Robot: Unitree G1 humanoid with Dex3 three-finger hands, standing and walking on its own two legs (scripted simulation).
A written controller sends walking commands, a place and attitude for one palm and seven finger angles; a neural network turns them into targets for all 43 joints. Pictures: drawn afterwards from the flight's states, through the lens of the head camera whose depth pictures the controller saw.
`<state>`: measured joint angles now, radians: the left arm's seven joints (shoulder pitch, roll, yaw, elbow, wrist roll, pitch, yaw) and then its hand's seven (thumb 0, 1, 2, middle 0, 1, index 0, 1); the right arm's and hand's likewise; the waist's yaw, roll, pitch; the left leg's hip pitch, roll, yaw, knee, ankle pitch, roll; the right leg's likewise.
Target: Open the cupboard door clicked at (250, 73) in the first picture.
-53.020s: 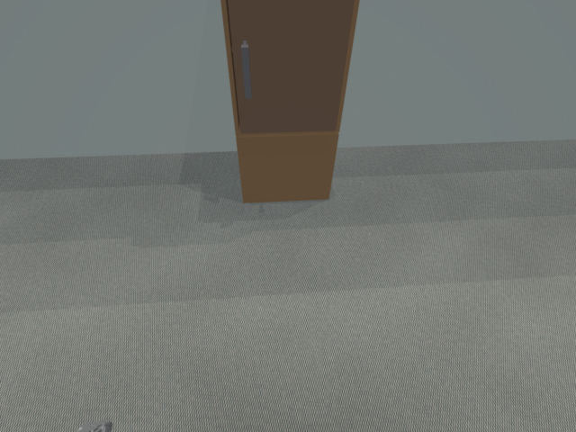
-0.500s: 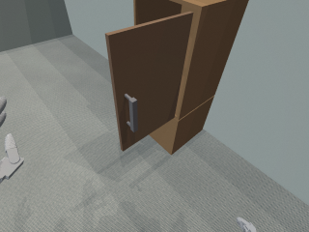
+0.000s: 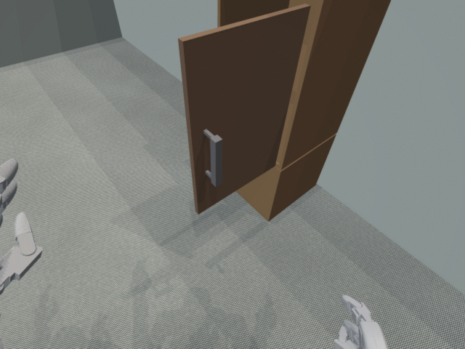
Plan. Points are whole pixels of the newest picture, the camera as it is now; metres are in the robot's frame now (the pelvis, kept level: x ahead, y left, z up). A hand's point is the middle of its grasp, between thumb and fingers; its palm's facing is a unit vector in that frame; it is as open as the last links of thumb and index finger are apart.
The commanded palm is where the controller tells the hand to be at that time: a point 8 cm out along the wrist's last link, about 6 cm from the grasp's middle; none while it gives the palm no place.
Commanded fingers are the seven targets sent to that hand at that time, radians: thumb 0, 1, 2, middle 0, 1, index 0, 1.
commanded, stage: let the arm hang, fingers relaxed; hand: left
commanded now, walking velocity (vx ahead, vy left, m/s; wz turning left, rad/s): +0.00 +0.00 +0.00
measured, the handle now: (212, 158) +0.61 +0.10 -0.08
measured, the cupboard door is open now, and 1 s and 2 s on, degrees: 89 89 89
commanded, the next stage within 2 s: look to check the result in 1.20 s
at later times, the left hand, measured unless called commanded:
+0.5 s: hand out of the picture +0.00 +0.15 -0.19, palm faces +0.00 -0.99 -0.13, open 7.3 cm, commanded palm none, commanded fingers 0.00 0.90 0.90 -0.20 -0.30 -0.20 -0.30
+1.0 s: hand out of the picture +0.01 +0.14 -0.18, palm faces +0.05 -0.98 -0.19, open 7.4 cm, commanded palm none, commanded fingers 0.00 0.90 0.90 -0.20 -0.30 -0.20 -0.30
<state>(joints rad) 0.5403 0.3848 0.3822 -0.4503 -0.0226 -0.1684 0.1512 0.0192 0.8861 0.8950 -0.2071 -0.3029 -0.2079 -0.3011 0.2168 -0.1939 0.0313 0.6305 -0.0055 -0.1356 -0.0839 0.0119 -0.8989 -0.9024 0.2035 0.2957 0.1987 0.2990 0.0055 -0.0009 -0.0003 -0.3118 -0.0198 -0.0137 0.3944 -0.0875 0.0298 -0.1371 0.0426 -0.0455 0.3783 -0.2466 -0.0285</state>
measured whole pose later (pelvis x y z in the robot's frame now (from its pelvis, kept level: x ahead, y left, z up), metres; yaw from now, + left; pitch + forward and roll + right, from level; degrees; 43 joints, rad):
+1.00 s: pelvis +0.02 -0.02 +0.00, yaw +1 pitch -2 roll +0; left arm 0.30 0.14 0.00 1.14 0.01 0.00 0.03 0.01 0.91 0.90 -0.20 -0.30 -0.20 -0.30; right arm 0.27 -0.14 0.01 1.16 -0.02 0.01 -0.03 0.01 -0.92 -0.90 0.20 0.30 0.20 0.30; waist 0.00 0.01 0.03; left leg -0.25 -0.02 -0.04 0.43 -0.15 0.01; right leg -0.06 0.04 -0.07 0.41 -0.31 -0.06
